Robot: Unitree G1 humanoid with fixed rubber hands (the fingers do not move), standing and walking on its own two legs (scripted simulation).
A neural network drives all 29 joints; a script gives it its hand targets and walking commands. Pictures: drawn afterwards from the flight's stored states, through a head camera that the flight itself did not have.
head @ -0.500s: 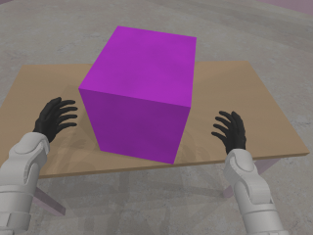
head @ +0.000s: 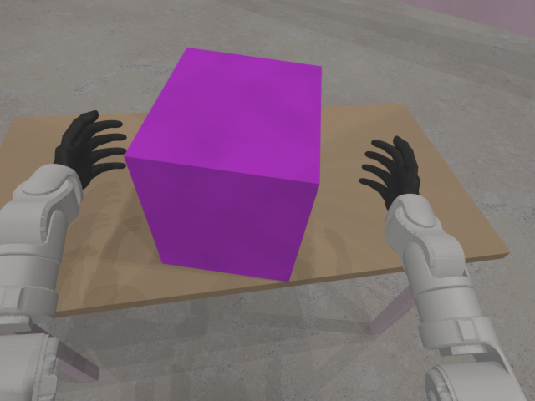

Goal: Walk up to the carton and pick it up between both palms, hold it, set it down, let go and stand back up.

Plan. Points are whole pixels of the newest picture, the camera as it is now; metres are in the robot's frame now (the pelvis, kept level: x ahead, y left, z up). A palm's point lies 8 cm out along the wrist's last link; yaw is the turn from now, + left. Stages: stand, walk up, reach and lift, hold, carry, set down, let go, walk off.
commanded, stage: reach and lift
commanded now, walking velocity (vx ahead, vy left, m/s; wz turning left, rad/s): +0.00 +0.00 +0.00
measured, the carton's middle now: (239, 168) +0.50 +0.04 +0.04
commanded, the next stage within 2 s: none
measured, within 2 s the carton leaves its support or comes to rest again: neither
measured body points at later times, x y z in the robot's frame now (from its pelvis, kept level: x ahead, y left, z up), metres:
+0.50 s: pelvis +0.00 +0.00 +0.00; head +0.03 +0.03 +0.45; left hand +0.47 +0.23 +0.18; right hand +0.42 -0.22 +0.17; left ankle +0.06 +0.13 -0.74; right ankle -0.04 -0.15 -0.74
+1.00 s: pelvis -0.01 +0.01 -0.01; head +0.05 +0.05 +0.44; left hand +0.50 +0.23 +0.15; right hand +0.44 -0.20 +0.16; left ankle +0.06 +0.13 -0.74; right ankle -0.04 -0.15 -0.74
